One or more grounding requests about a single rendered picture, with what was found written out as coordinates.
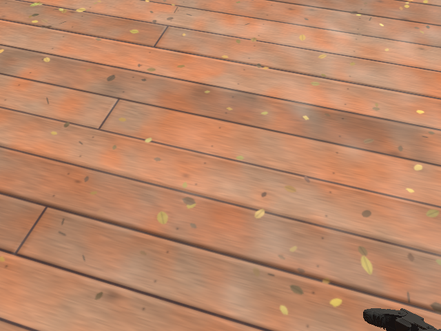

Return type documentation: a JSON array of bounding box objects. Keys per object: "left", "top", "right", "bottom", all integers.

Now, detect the right robot hand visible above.
[{"left": 363, "top": 308, "right": 441, "bottom": 331}]

